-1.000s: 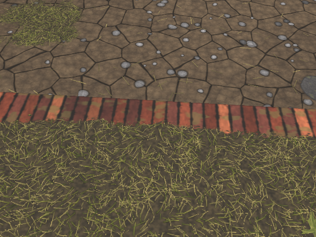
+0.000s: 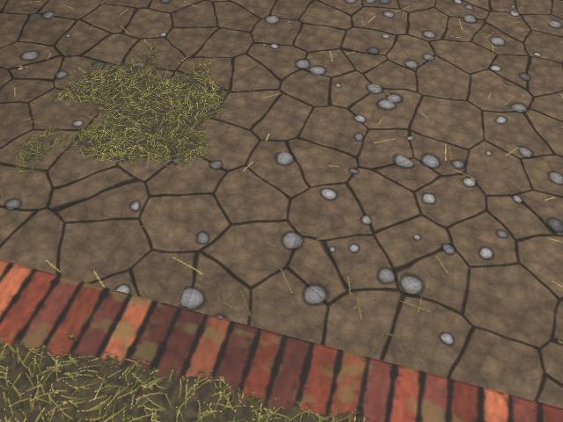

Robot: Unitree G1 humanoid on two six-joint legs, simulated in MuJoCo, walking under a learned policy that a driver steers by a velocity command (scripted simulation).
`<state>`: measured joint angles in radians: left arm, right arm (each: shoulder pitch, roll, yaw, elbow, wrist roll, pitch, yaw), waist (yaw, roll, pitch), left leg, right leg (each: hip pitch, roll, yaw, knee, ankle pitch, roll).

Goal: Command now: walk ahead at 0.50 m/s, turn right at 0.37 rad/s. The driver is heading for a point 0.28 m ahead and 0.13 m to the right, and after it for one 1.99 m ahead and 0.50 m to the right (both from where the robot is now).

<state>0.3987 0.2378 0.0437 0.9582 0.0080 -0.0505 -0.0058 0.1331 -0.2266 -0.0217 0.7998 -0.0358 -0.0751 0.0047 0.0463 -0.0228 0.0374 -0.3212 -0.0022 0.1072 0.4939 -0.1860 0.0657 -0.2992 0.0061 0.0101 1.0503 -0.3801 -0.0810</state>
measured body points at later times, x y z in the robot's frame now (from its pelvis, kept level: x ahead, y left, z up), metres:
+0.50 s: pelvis +0.20 -0.03 -0.02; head +0.24 -0.05 +0.43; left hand +0.40 +0.18 -0.14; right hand +0.18 -0.29 -0.16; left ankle +0.12 +0.11 -0.64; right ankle +0.28 -0.10 -0.74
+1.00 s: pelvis +0.26 +0.00 +0.00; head +0.28 +0.00 +0.45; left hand +0.47 +0.18 -0.13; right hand +0.23 -0.29 -0.11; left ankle +0.30 +0.09 -0.74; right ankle +0.28 -0.10 -0.73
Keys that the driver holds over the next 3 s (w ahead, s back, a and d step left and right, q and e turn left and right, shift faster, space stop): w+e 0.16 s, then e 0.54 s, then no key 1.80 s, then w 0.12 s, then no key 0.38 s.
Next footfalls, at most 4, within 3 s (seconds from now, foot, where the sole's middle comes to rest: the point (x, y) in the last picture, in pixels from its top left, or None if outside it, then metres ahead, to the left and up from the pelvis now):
0.40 right None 0.32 -0.11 -0.77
0.98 left None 0.34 0.07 -0.77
1.26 right None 0.21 -0.11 -0.77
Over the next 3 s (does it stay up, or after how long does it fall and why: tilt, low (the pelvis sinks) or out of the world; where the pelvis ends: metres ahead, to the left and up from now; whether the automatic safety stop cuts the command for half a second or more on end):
stays up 0.29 -0.04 0.00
